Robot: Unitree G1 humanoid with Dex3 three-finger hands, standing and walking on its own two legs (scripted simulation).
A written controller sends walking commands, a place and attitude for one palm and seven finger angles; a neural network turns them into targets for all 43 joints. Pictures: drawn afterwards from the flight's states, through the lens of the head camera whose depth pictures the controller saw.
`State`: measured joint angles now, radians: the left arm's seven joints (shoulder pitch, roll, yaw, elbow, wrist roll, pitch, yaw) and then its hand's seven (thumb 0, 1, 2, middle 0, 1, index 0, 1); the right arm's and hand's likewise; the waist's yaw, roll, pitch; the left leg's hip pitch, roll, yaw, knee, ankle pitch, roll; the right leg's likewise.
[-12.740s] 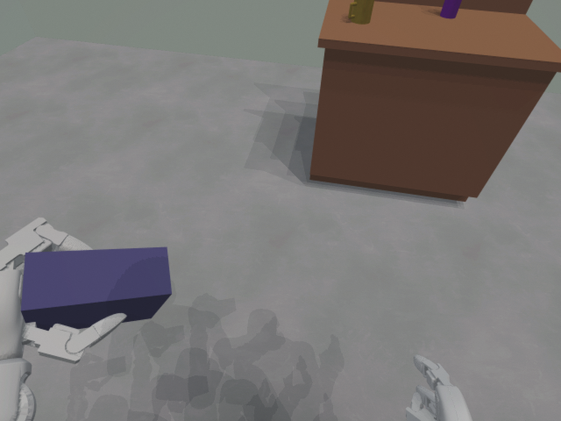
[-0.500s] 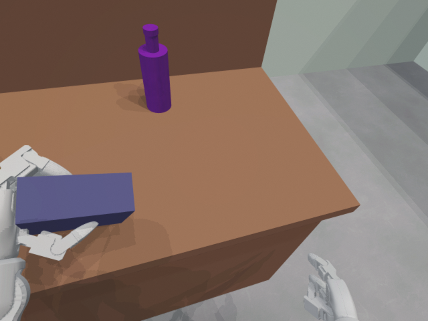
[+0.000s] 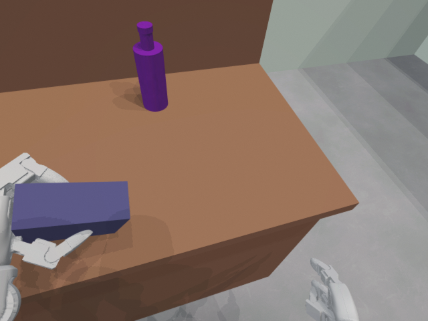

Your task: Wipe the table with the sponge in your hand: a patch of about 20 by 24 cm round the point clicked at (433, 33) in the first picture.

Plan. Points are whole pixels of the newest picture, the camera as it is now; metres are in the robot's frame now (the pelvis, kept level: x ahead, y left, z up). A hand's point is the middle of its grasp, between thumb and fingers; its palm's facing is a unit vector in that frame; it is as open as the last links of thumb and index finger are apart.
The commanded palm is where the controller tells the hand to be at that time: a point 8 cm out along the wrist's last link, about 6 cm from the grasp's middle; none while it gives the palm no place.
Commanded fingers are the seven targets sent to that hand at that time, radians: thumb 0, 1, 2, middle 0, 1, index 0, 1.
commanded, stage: look again from close up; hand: left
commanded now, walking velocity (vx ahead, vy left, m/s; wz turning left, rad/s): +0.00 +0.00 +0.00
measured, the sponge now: (90, 211) +0.23 +0.21 +0.13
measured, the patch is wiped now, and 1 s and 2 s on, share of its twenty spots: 0.00 0.00 0.00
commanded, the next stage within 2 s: shuffle to correct the standing spot in 0.16 s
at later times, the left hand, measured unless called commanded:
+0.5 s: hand (66, 204) +0.23 +0.23 +0.15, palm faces +0.35 -0.86 -0.38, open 9.7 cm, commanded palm +0.17 +0.26 +0.17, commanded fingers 0.00 0.10 1.30 -1.20 -1.60 -1.20 -1.60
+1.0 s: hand (104, 213) +0.23 +0.18 +0.14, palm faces +0.31 -0.85 -0.42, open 9.7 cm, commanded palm +0.17 +0.22 +0.17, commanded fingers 0.00 0.10 1.30 -1.20 -1.60 -1.20 -1.60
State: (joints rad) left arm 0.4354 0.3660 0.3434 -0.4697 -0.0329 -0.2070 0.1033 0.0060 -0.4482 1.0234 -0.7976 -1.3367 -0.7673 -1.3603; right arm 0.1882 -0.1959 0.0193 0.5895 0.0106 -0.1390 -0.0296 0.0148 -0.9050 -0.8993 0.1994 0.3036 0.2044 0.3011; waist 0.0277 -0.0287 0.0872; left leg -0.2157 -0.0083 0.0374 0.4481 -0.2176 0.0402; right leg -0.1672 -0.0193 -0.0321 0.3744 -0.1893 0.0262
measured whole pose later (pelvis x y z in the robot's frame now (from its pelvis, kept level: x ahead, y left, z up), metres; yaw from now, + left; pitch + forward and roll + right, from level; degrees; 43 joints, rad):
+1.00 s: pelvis +0.00 -0.05 +0.00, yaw -2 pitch +0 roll -1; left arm 0.52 0.36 0.34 -0.48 -0.07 -0.15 0.12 0.01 -0.45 1.03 -0.79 -1.34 -0.77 -1.36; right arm 0.21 -0.26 -0.03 0.61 0.03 -0.09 -0.05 0.02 -0.91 -0.90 0.20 0.30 0.20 0.30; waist -0.01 0.03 0.06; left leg -0.25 0.06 -0.02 0.51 -0.26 -0.01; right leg -0.21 0.07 -0.03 0.43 -0.22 -0.05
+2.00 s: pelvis -0.01 +0.00 +0.00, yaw -2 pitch -2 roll -1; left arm 0.44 0.38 0.36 -0.50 -0.03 -0.24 0.10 0.00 -0.44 1.03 -0.79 -1.34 -0.76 -1.37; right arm 0.20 -0.20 0.02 0.60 0.01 -0.15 -0.02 0.01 -0.90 -0.90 0.20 0.30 0.20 0.30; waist 0.03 -0.03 0.09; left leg -0.22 -0.02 0.02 0.46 -0.22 0.04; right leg -0.18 -0.01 0.00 0.39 -0.18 0.03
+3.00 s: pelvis +0.01 -0.01 -0.01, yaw +1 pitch +2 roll -1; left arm 0.45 0.51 0.44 -0.52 -0.09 -0.25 0.11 0.00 -0.45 1.03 -0.79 -1.34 -0.76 -1.36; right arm 0.21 -0.22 0.02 0.61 0.01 -0.19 0.02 0.01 -0.91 -0.90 0.20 0.30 0.20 0.30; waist 0.01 -0.07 0.09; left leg -0.30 -0.04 -0.02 0.53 -0.26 0.03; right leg -0.27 -0.02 -0.04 0.50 -0.26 0.01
